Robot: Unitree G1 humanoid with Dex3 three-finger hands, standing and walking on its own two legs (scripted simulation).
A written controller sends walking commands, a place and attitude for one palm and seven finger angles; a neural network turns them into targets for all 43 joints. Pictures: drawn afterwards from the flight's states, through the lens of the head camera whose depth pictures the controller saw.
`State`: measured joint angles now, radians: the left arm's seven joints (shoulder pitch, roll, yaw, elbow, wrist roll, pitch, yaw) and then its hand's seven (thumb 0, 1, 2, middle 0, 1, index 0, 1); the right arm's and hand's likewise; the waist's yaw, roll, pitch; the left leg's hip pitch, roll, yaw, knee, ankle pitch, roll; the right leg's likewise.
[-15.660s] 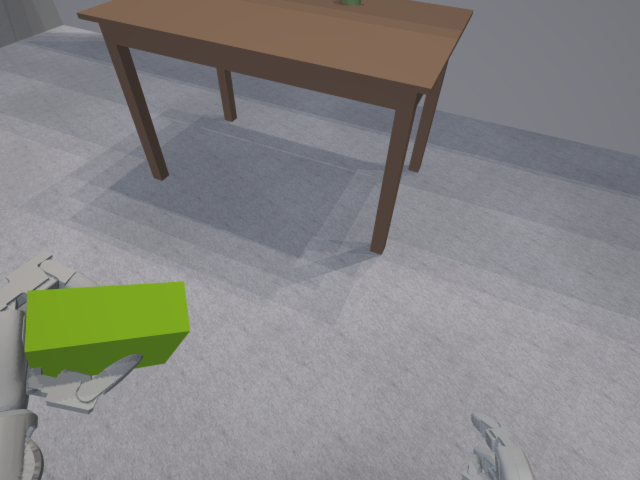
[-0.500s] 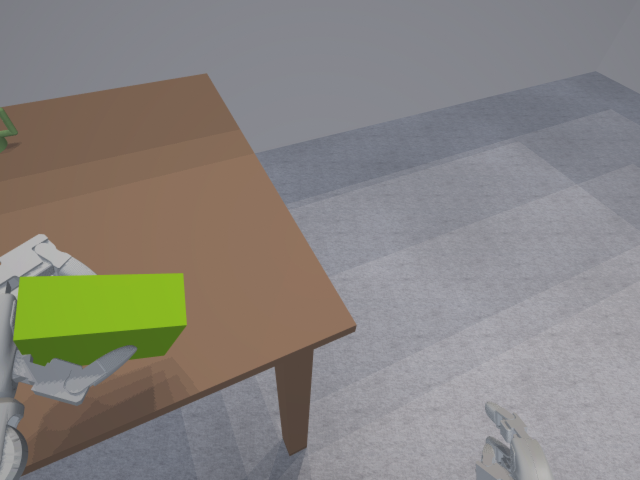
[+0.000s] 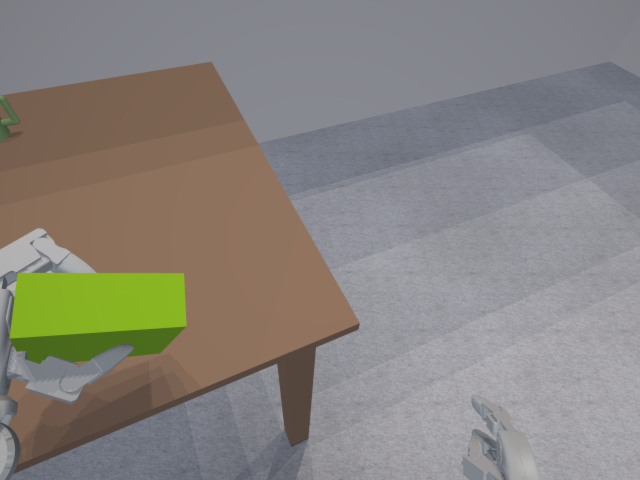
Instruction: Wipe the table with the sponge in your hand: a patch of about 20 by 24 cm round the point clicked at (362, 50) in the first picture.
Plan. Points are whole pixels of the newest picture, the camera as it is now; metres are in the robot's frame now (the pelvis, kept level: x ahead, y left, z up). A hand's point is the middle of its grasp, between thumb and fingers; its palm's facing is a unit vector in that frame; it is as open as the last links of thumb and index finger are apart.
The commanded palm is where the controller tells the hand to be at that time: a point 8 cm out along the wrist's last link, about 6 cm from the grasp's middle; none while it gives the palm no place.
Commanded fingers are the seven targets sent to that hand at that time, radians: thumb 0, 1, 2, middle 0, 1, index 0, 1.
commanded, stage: shuffle to correct the standing spot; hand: left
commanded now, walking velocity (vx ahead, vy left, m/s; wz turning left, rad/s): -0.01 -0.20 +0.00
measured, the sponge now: (126, 319) +0.23 +0.21 +0.14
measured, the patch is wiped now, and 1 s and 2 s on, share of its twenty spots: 0.00 0.00 0.00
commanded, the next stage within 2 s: none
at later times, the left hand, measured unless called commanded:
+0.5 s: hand (71, 321) +0.21 +0.24 +0.16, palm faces +0.33 -0.85 -0.41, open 9.3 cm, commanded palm +0.16 +0.28 +0.18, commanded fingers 0.00 0.10 1.30 -1.20 -1.60 -1.20 -1.60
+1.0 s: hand (78, 319) +0.22 +0.24 +0.16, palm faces +0.33 -0.85 -0.42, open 9.3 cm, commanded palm +0.16 +0.28 +0.18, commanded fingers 0.00 0.10 1.30 -1.20 -1.60 -1.20 -1.60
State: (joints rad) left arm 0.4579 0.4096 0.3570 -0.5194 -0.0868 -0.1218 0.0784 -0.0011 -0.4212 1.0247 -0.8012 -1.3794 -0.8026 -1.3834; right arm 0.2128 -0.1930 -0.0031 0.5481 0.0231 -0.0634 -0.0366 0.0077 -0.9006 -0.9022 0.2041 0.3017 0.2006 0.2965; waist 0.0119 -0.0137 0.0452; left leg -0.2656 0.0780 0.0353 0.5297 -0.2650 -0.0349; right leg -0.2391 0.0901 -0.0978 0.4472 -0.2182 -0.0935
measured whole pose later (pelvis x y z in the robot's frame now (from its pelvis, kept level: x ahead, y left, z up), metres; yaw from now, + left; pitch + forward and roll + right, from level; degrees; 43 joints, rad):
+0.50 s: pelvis +0.00 +0.00 +0.00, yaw +0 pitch +0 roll -1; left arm 0.47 0.41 0.36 -0.51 -0.09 -0.12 0.09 0.00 -0.42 1.03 -0.80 -1.38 -0.80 -1.38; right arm 0.23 -0.21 -0.01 0.55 0.03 -0.06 -0.04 0.01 -0.90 -0.90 0.20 0.30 0.20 0.30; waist 0.00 0.00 0.04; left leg -0.27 0.08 0.03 0.52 -0.25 -0.03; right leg -0.24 0.10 -0.10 0.43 -0.20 -0.10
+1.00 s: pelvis +0.00 -0.01 +0.00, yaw +0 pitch +0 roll -1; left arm 0.48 0.41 0.36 -0.52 -0.09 -0.11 0.10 0.00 -0.42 1.03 -0.80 -1.38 -0.80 -1.39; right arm 0.21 -0.21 -0.02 0.55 0.03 -0.05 -0.04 0.01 -0.90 -0.90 0.20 0.30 0.20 0.30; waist 0.00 0.00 0.04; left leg -0.26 0.08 0.03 0.53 -0.26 -0.04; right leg -0.23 0.10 -0.11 0.43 -0.21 -0.11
